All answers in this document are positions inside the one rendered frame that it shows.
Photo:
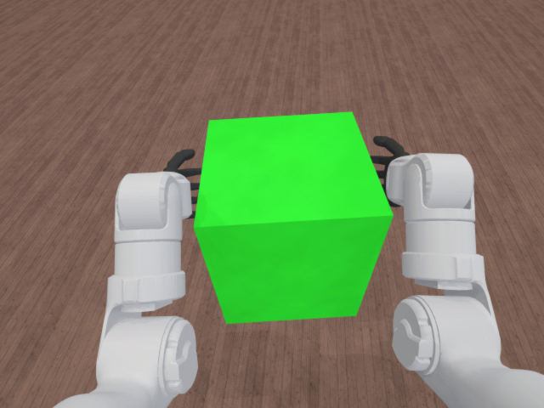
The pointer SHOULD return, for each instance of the robot left hand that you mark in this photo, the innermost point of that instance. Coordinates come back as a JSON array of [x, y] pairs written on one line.
[[176, 162]]

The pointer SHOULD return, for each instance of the right robot upper arm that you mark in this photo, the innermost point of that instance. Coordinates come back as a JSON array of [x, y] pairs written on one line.
[[453, 344]]

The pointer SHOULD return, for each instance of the carton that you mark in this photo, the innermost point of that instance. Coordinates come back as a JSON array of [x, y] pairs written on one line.
[[290, 217]]

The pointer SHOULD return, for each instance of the left robot upper arm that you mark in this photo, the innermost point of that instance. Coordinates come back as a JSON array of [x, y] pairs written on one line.
[[144, 362]]

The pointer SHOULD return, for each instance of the left robot forearm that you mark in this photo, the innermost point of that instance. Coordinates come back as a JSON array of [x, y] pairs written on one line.
[[149, 210]]

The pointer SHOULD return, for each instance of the right robot forearm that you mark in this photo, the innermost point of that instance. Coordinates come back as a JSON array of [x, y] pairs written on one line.
[[436, 191]]

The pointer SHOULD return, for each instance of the robot right hand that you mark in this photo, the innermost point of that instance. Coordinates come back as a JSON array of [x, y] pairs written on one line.
[[396, 149]]

